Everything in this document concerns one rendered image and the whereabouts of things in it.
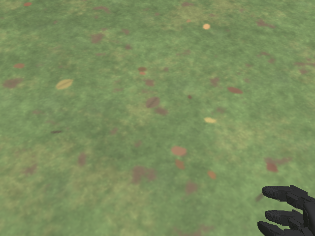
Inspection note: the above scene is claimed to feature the right robot hand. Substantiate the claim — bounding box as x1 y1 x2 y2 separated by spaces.
257 185 315 236

